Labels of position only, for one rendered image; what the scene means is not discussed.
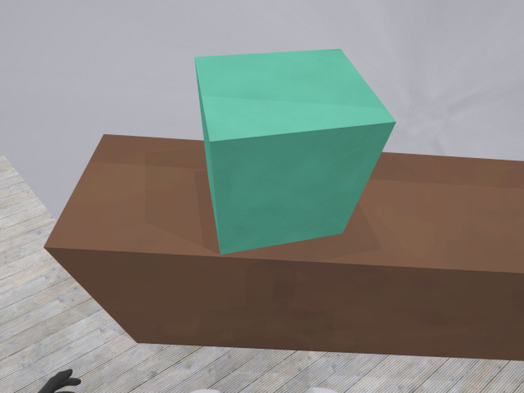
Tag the robot left hand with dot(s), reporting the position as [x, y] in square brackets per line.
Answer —
[60, 380]

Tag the carton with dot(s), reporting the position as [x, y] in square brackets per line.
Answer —
[291, 139]

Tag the pedestal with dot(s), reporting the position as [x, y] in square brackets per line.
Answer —
[431, 262]

